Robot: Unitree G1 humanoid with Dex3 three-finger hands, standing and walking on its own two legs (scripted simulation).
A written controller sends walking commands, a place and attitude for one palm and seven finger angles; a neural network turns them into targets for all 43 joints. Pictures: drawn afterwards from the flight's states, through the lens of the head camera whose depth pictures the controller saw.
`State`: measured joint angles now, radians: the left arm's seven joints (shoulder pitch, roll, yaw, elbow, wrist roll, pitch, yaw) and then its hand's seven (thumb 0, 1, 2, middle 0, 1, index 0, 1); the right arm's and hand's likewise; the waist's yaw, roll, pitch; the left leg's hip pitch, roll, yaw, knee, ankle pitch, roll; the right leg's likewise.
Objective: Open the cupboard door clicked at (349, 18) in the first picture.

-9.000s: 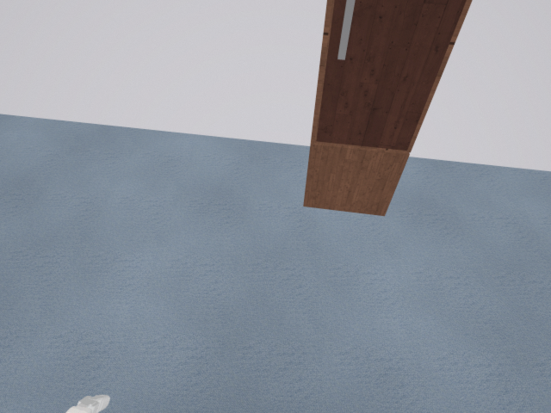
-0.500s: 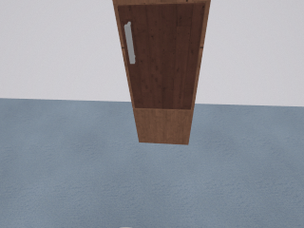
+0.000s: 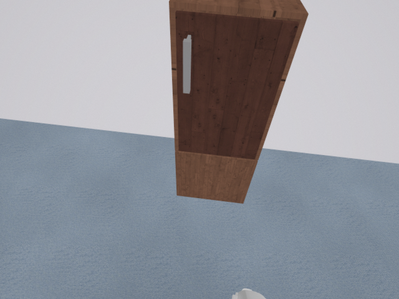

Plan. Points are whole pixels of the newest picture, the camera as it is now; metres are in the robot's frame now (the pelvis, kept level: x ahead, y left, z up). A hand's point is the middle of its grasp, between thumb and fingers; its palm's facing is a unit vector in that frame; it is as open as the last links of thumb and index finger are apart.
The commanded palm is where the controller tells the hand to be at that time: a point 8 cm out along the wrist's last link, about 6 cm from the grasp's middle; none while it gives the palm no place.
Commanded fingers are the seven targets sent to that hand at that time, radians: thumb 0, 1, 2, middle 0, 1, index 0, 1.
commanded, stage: take the last steps up to it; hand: left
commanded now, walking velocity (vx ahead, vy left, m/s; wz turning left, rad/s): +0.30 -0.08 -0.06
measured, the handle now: (187, 65) +0.78 +0.10 +0.09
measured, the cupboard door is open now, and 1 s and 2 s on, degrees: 0 0 0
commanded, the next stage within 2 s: come to a stop and stand still in 0.42 s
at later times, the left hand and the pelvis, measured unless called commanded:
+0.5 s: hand (158, 277) +0.21 +0.11 -0.17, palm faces +0.05 -0.98 -0.20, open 7.2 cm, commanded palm none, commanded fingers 0.00 0.90 0.90 -0.20 -0.30 -0.20 -0.30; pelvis +0.17 -0.07 +0.00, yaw +0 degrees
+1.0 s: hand (153, 270) +0.23 +0.13 -0.18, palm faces +0.04 -0.96 -0.26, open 7.4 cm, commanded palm none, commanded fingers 0.00 0.90 0.90 -0.20 -0.30 -0.20 -0.30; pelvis +0.19 -0.07 -0.01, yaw -1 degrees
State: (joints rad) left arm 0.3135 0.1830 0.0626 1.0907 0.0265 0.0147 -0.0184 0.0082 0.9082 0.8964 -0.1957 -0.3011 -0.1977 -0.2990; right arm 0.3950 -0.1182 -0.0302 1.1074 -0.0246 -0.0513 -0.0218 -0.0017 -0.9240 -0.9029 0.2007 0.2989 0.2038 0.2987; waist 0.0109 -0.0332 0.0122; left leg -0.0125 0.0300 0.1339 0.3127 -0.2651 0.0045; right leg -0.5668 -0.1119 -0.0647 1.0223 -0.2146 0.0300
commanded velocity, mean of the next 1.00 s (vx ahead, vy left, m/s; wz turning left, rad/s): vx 0.04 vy -0.03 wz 0.02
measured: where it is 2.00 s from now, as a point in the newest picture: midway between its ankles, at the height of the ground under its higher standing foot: outside the picture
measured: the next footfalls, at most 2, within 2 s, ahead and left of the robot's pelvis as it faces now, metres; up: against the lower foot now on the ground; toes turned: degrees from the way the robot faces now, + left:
right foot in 0.20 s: +0.22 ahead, -0.17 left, +0.00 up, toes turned -10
left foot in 0.62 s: +0.32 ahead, +0.05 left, +0.00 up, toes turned +7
